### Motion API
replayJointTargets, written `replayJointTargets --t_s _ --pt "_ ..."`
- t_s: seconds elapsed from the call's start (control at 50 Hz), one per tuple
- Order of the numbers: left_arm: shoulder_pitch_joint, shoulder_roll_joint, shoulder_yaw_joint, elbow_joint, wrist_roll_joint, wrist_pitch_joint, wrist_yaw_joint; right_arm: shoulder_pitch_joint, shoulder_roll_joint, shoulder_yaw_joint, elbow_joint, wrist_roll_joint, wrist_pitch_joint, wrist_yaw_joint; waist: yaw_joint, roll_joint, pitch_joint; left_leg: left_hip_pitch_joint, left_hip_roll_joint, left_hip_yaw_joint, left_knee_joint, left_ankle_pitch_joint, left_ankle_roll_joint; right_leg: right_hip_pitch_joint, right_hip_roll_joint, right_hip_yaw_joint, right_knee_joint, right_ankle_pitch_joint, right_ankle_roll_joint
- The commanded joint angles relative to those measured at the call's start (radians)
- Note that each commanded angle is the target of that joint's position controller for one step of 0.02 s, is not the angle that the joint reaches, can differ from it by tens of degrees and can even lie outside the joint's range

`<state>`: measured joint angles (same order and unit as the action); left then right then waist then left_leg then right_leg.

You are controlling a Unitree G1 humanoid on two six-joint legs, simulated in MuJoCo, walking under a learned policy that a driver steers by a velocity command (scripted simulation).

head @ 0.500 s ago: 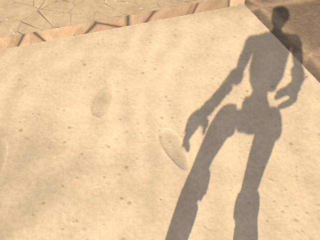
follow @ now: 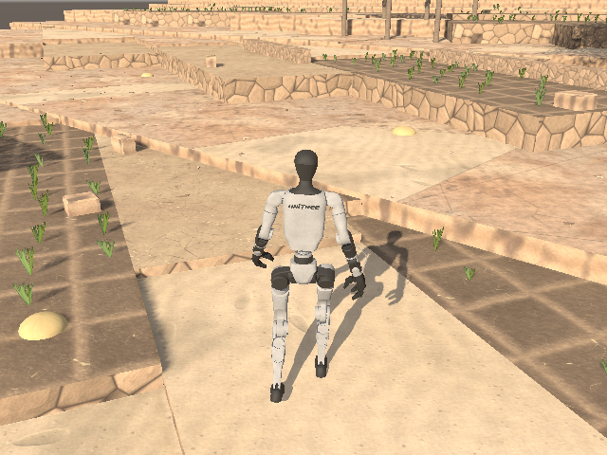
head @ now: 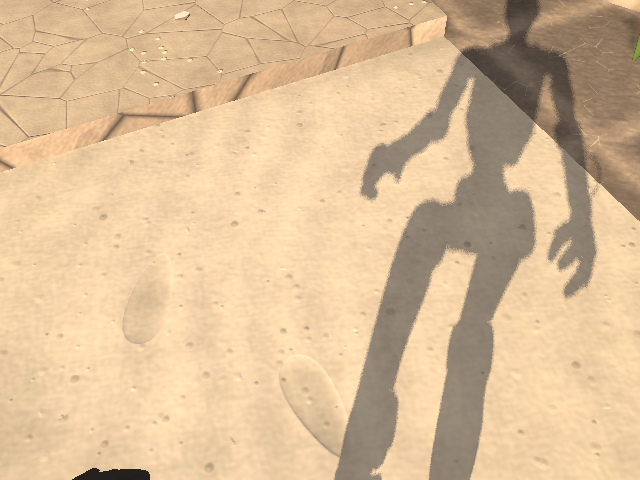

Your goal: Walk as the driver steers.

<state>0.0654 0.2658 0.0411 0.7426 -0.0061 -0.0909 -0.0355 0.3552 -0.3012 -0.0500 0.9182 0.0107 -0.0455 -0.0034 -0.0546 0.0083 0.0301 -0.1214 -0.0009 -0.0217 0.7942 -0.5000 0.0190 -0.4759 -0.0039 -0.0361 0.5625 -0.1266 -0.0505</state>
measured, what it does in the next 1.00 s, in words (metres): walks ahead, turning left: left foot, then right foot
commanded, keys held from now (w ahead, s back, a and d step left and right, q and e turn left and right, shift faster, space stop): w+q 0.38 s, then q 0.62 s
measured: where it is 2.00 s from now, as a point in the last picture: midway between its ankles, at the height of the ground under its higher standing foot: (269, 431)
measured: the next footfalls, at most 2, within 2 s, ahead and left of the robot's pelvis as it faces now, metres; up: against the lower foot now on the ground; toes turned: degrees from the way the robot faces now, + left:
left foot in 0.50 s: +0.41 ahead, +0.16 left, +0.00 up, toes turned +16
right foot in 1.00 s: +0.55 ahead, -0.01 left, +0.00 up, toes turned +37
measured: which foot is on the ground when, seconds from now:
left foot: up 0.00-0.48, down 0.50-1.00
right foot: down 0.00-0.50, up 0.52-0.98, down 1.00-1.00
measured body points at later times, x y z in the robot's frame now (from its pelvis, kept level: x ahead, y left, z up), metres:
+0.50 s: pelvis +0.27 +0.04 -0.01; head +0.30 +0.06 +0.44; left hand +0.23 +0.32 -0.14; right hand +0.52 -0.16 -0.10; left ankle +0.37 +0.15 -0.73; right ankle +0.11 -0.10 -0.71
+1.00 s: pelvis +0.41 +0.06 +0.01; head +0.44 +0.07 +0.46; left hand +0.41 +0.38 -0.09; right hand +0.69 -0.12 -0.09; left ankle +0.37 +0.15 -0.72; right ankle +0.52 -0.03 -0.73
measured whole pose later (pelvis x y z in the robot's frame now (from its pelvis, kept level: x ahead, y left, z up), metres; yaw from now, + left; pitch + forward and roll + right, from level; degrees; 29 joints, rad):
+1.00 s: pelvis +0.41 +0.06 +0.01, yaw +32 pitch +2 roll +0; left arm 0.11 0.29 0.06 0.75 0.00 -0.04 0.02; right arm 0.18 -0.32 -0.08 0.66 0.02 0.05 -0.03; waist -0.02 0.01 0.01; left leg -0.33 -0.16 -0.23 0.58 -0.27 0.05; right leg -0.36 0.03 0.10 0.51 -0.17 0.05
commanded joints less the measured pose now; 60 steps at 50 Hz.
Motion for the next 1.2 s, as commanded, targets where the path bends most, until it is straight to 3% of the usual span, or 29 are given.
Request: replayJointTargets --t_s 0.02,0.04,0.06,0.14,0.28,0.36,0.4,0.44,0.48,0.5,0.52,0.54,0.56,0.58,0.6,0.62,0.66,0.72,0.8,0.86,0.92,0.96,0.98,1.0,1.02,1.04,1.06,1.1,1.2 --pt "0.297 0.16 0.05 0.023 0.0 0.0 0.013 -0.035 -0.138 -0.02 -0.098 0.038 -0.054 0.011 0.16 -0.155 -0.205 -0.641 0.027 -0.104 0.486 0.008 0.036 0.708 -0.346 0.558 -0.267 -0.235 -0.193" --pt "0.229 0.144 0.044 0.015 0.006 -0.002 0.014 -0.077 -0.128 -0.02 -0.104 0.036 -0.055 0.006 0.13 -0.081 -0.137 -0.607 0.077 -0.081 0.446 0.1 0.033 0.579 -0.312 0.448 -0.293 -0.136 -0.17" --pt "0.184 0.115 0.038 0.014 0.011 -0.006 0.014 -0.095 -0.118 -0.024 -0.105 0.022 -0.05 0.003 0.106 -0.071 -0.081 -0.578 0.105 -0.081 0.393 0.161 0.025 0.48 -0.281 0.366 -0.327 -0.059 -0.161" --pt "0.148 0.102 0.038 0.042 0.021 -0.031 0.017 -0.052 -0.055 -0.024 -0.091 0.022 -0.003 -0.001 0.048 -0.087 -0.033 -0.496 0.137 -0.096 0.318 0.265 -0.003 0.335 -0.247 0.175 -0.426 0.093 -0.153" --pt "0.171 0.141 0.048 0.087 0.02 -0.023 0.043 -0.221 -0.023 -0.016 -0.152 0.008 -0.005 0.021 0.092 -0.054 0.03 -0.533 0.113 -0.033 -0.03 0.584 -0.016 0.371 -0.209 -0.062 -0.469 0.201 -0.112" --pt "0.245 0.164 0.057 0.127 0.004 0.002 0.05 -0.34 -0.007 -0.006 -0.217 0.008 -0.005 0.045 0.136 -0.036 0.068 -0.583 0.101 0.019 -0.147 0.557 0.011 0.516 -0.257 -0.11 -0.428 0.266 -0.105" --pt "0.237 0.175 0.062 0.132 -0.002 0.023 0.054 -0.358 -0.016 -0.011 -0.246 0.006 -0.003 0.058 0.121 -0.046 0.077 -0.584 0.08 0.052 -0.182 0.478 0.034 0.578 -0.275 -0.135 -0.354 0.439 -0.089" --pt "0.204 0.203 0.07 0.116 -0.008 0.045 0.07 -0.288 -0.051 -0.03 -0.25 -0.003 -0.002 0.069 0.069 -0.092 0.008 -0.453 0.005 0.121 -0.18 0.389 0.063 0.597 -0.265 -0.161 -0.188 0.83 -0.057" --pt "0.166 0.207 0.069 0.096 -0.014 0.059 0.082 -0.037 -0.136 -0.078 -0.195 -0.001 -0.005 0.058 -0.065 -0.076 -0.129 -0.115 -0.066 0.121 -0.281 0.492 0.117 0.491 -0.204 -0.181 0.162 0.846 0.002" --pt "0.202 0.162 0.052 0.076 0.013 0.048 0.078 0.043 -0.221 -0.102 -0.183 -0.003 0.004 0.031 -0.078 0.077 -0.22 0.168 0.077 -0.09 -0.283 0.819 0.177 0.248 -0.13 -0.181 0.471 0.37 0.066" --pt "0.309 0.051 0.014 0.035 0.036 0.021 0.057 -0.041 -0.298 -0.102 -0.234 -0.022 0.005 0.022 0.047 0.29 -0.372 0.492 0.378 -0.626 -0.303 1.12 0.432 -0.143 0.094 -0.065 0.878 -0.538 0.139" --pt "0.259 0.152 0.032 0.052 0.011 -0.004 0.041 -0.011 -0.234 -0.089 -0.254 -0.021 0.008 0.028 -0.04 0.108 -0.515 0.486 0.377 -0.626 -0.346 1.088 0.438 -0.153 0.045 0.154 0.935 -0.536 0.117" --pt "0.164 0.163 0.036 0.015 -0.021 -0.009 0.039 -0.072 -0.186 -0.076 -0.266 -0.015 0.005 0.028 -0.033 0.067 -0.389 0.382 0.326 -0.474 -0.353 1.029 0.387 -0.195 -0.003 0.151 0.891 -0.467 0.092" --pt "0.134 0.147 0.035 0.013 -0.012 -0.005 0.05 -0.125 -0.153 -0.07 -0.262 0.004 0.003 0.028 0.005 -0.019 -0.233 0.212 0.261 -0.368 -0.384 0.965 0.328 -0.212 -0.042 0.125 0.788 -0.397 0.092" --pt "0.123 0.159 0.042 0.017 0.008 0.008 0.064 -0.163 -0.121 -0.061 -0.269 0.009 0.005 0.02 0.029 -0.023 -0.178 0.096 0.229 -0.324 -0.411 0.908 0.297 -0.18 -0.069 0.121 0.714 -0.348 0.095" --pt "0.136 0.165 0.047 0.015 0.011 0.025 0.068 -0.185 -0.117 -0.058 -0.279 -0.002 0.01 0.016 0.06 -0.004 -0.147 -0.015 0.203 -0.3 -0.442 0.896 0.289 -0.111 -0.073 0.122 0.677 -0.322 0.097" --pt "0.171 0.136 0.044 0.011 0.017 0.047 0.072 -0.199 -0.137 -0.065 -0.29 -0.018 0.014 0.012 0.088 0.031 -0.144 -0.112 0.18 -0.273 -0.46 0.939 0.29 -0.053 -0.055 0.108 0.597 -0.292 0.117" --pt "0.148 0.12 0.039 -0.003 0.022 0.06 0.082 -0.19 -0.164 -0.074 -0.294 -0.009 0.025 -0.005 0.086 0.051 -0.176 -0.127 0.154 -0.255 -0.443 0.937 0.27 -0.055 -0.032 0.11 0.457 -0.215 0.146" --pt "0.062 0.121 0.039 -0.032 0.014 0.074 0.079 -0.195 -0.166 -0.073 -0.305 0.002 0.058 -0.028 0.058 0.087 -0.174 -0.136 0.118 -0.305 -0.442 0.615 0.213 -0.048 -0.01 0.134 0.309 -0.106 0.158" --pt "0.01 0.123 0.039 -0.053 0.01 0.068 0.073 -0.19 -0.163 -0.072 -0.309 -0.003 0.072 -0.034 0.039 0.122 -0.138 -0.127 0.111 -0.373 -0.431 0.474 0.2 -0.037 0.01 0.153 0.206 -0.115 0.153" --pt "0.008 0.134 0.043 -0.062 0.007 0.048 0.063 -0.186 -0.157 -0.071 -0.316 -0.001 0.078 -0.032 0.036 0.146 -0.14 -0.073 0.119 -0.442 -0.368 0.581 0.195 0.011 0.031 0.16 0.098 -0.167 0.136" --pt "0.059 0.139 0.05 -0.05 0.003 0.035 0.054 -0.212 -0.148 -0.066 -0.329 0.01 0.084 -0.033 0.072 0.153 -0.144 -0.058 0.094 -0.469 -0.314 0.624 0.164 0.114 0.032 0.146 -0.087 -0.085 0.109" --pt "0.093 0.156 0.057 -0.04 0.006 0.03 0.052 -0.215 -0.132 -0.06 -0.336 0.014 0.087 -0.035 0.087 0.137 -0.142 -0.101 0.056 -0.453 -0.273 0.55 0.125 0.218 -0.01 0.155 -0.202 0.053 0.086" --pt "0.103 0.221 0.072 -0.049 0.022 0.034 0.058 -0.162 -0.082 -0.046 -0.34 0.0 0.087 -0.034 0.054 -0.022 -0.184 -0.201 -0.023 -0.351 -0.108 0.255 0.07 0.358 -0.208 0.305 -0.207 0.232 0.011" --pt "0.098 0.275 0.084 -0.038 0.052 0.05 0.059 -0.129 -0.087 -0.05 -0.367 0.007 0.081 -0.032 0.01 -0.307 -0.135 -0.43 -0.183 -0.165 0.063 -0.144 0.006 0.413 -0.377 0.536 -0.223 0.493 -0.171" --pt "0.105 0.213 0.072 -0.055 0.043 0.05 0.059 -0.106 -0.175 -0.071 -0.347 -0.013 0.071 -0.029 0.037 -0.254 -0.155 -0.475 -0.116 -0.157 0.293 -0.182 -0.044 0.414 -0.435 0.586 -0.211 0.536 -0.248" --pt "0.087 0.165 0.059 -0.067 0.034 0.052 0.062 -0.109 -0.202 -0.085 -0.324 -0.003 0.073 -0.027 0.041 -0.167 -0.148 -0.474 -0.096 -0.158 0.383 -0.117 -0.062 0.398 -0.377 0.474 -0.185 0.519 -0.222" --pt "0.049 0.138 0.05 -0.069 0.011 0.061 0.064 -0.122 -0.159 -0.078 -0.303 -0.001 0.095 -0.036 0.039 -0.116 -0.112 -0.49 -0.082 -0.148 0.43 -0.025 -0.095 0.38 -0.281 0.343 -0.169 0.44 -0.158" --pt "0.055 0.156 0.052 -0.053 0.014 0.086 0.066 -0.188 -0.06 -0.038 -0.329 0.003 0.097 -0.027 0.064 -0.196 -0.125 -0.347 -0.049 -0.043 0.135 0.037 -0.115 0.371 -0.215 0.211 -0.186 0.426 -0.155"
